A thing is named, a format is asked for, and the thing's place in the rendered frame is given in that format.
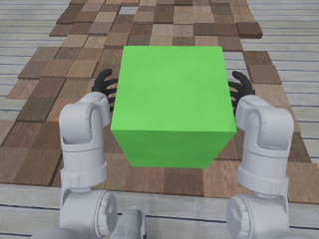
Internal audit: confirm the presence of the carton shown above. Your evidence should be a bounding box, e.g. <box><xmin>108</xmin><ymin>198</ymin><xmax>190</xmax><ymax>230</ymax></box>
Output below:
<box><xmin>111</xmin><ymin>46</ymin><xmax>237</xmax><ymax>168</ymax></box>

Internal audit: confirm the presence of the robot left forearm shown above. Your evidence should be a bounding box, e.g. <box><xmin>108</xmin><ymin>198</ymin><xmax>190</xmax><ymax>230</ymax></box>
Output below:
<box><xmin>59</xmin><ymin>92</ymin><xmax>111</xmax><ymax>225</ymax></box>

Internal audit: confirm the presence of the robot right hand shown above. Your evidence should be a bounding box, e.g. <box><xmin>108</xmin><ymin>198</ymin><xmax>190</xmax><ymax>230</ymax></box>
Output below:
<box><xmin>228</xmin><ymin>71</ymin><xmax>255</xmax><ymax>116</ymax></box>

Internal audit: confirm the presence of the left robot upper arm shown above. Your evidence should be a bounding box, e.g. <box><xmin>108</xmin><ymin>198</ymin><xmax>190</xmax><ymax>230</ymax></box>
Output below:
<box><xmin>28</xmin><ymin>189</ymin><xmax>118</xmax><ymax>239</ymax></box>

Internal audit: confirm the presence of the right robot upper arm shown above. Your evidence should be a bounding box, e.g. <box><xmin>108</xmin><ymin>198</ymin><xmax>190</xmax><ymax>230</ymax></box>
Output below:
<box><xmin>226</xmin><ymin>194</ymin><xmax>314</xmax><ymax>239</ymax></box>

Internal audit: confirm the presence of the robot left hand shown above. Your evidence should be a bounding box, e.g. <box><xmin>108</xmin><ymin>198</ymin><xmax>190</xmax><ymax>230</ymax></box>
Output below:
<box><xmin>92</xmin><ymin>69</ymin><xmax>119</xmax><ymax>113</ymax></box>

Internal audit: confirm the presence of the robot right forearm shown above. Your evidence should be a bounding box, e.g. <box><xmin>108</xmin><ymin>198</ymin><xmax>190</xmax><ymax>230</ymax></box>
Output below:
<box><xmin>235</xmin><ymin>95</ymin><xmax>294</xmax><ymax>229</ymax></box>

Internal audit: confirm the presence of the left robot thigh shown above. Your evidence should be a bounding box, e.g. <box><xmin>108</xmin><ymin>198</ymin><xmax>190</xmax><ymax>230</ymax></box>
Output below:
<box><xmin>109</xmin><ymin>209</ymin><xmax>146</xmax><ymax>239</ymax></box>

